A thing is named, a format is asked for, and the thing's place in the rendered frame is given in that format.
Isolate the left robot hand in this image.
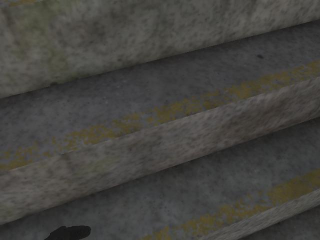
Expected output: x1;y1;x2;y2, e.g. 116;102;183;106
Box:
44;225;91;240

